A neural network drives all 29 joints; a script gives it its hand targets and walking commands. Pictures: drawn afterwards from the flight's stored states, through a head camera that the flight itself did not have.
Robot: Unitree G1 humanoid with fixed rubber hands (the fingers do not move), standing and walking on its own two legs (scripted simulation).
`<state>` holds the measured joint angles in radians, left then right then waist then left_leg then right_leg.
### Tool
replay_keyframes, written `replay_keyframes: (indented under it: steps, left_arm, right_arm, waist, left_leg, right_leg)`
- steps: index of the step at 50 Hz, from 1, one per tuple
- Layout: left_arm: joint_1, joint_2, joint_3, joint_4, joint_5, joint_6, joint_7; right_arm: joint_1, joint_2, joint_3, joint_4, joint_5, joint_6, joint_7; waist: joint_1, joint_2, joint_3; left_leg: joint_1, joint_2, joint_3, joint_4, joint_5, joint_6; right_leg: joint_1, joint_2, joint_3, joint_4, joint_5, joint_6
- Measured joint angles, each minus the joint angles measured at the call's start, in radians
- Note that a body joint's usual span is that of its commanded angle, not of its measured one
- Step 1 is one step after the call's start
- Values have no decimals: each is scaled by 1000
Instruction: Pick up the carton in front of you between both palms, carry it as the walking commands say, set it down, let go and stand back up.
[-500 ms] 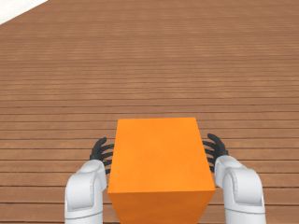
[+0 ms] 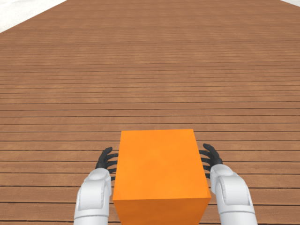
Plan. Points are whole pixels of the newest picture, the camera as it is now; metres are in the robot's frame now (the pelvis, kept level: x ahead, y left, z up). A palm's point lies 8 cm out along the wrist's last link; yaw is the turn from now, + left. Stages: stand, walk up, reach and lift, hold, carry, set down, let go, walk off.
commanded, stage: carry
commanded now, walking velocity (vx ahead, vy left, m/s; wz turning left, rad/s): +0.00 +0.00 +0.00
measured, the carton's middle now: (158, 182) +0.29 +0.00 -0.03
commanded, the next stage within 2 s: hold in 0.48 s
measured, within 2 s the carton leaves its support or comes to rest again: neither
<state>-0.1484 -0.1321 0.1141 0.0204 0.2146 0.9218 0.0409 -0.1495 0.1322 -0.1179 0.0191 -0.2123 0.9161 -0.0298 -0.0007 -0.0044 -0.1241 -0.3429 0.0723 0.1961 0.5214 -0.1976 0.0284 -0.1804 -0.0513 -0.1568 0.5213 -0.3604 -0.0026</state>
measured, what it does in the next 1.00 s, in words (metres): stands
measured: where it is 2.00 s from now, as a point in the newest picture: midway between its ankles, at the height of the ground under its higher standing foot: outside the picture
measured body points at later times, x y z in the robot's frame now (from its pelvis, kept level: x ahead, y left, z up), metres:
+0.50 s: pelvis -0.02 +0.00 +0.00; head -0.04 +0.00 +0.45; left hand +0.28 +0.15 +0.03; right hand +0.28 -0.16 +0.03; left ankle +0.05 +0.10 -0.73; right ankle -0.05 -0.10 -0.73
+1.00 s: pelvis -0.03 +0.02 +0.01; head -0.07 +0.04 +0.46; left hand +0.29 +0.13 +0.04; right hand +0.24 -0.17 +0.05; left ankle +0.05 +0.12 -0.73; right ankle -0.05 -0.11 -0.73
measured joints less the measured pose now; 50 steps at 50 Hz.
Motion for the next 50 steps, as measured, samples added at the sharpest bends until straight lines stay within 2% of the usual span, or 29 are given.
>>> replay_keyframes:
  steps: [9, 14, 20, 24, 25, 26, 28, 32, 37, 50]
  left_arm:
    - [-83, -13, 71, 207, 54, -181, -19]
    - [-106, -18, 91, 227, 56, -234, -17]
    - [-81, -13, 65, 162, 29, -210, -7]
    - [-70, -11, 57, 159, 28, -191, -6]
    - [-68, -11, 57, 154, 26, -189, -4]
    - [-63, -10, 57, 142, 26, -186, -3]
    - [-45, -7, 48, 123, 29, -187, -2]
    - [-35, -5, 47, 120, 31, -189, 0]
    - [-74, -12, 55, 169, 54, -193, -4]
    - [-126, -23, 108, 232, 90, -193, -23]
  right_arm:
    - [-82, 13, -73, 208, -54, -183, 20]
    - [-106, 18, -93, 230, -57, -237, 19]
    - [-82, 13, -69, 165, -31, -212, 11]
    - [-71, 11, -62, 160, -30, -192, 11]
    - [-71, 12, -62, 163, -31, -196, 13]
    - [-69, 11, -57, 163, -32, -201, 15]
    - [-63, 10, -47, 167, -35, -212, 19]
    - [-68, 11, -47, 189, -37, -225, 23]
    - [-82, 13, -79, 216, -39, -233, 24]
    - [-141, 27, -133, 303, -68, -247, 38]
  waist:
    - [2, 2, 22]
    - [1, 2, 37]
    - [1, 1, 36]
    - [3, 0, 27]
    - [3, -4, 51]
    - [6, -14, 81]
    - [12, -20, 122]
    - [13, -17, 161]
    - [-7, -30, 170]
    - [5, -41, 154]
  left_leg:
    - [-13, 4, -2, -19, 32, 2]
    - [-22, 6, -3, -21, 40, 2]
    - [-30, 7, -4, -14, 38, 0]
    - [-31, 8, -4, -10, 34, -2]
    - [-7, -2, -18, -21, 45, 4]
    - [31, -22, -54, -46, 46, -1]
    - [89, -45, -114, -94, 70, -25]
    - [154, -57, -198, -135, 87, -48]
    - [186, -59, -194, -143, 87, -39]
    - [201, -90, -201, -136, 80, -19]
  right_leg:
    - [-21, 6, -1, -2, 23, -6]
    - [-33, 7, -1, 2, 27, -8]
    - [-43, 7, 0, 13, 22, -9]
    - [-43, 7, 0, 17, 18, -10]
    - [-20, 11, 12, 6, 38, -13]
    - [11, 21, 52, -12, 60, -19]
    - [60, 33, 86, -44, 55, -19]
    - [118, 60, 133, -100, 85, -17]
    - [137, 65, 164, -101, 95, -12]
    - [128, 66, 238, -89, 107, 6]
